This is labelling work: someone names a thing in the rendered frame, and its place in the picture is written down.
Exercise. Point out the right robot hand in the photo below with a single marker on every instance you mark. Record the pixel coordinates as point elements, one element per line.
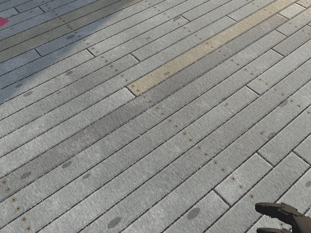
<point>286,213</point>

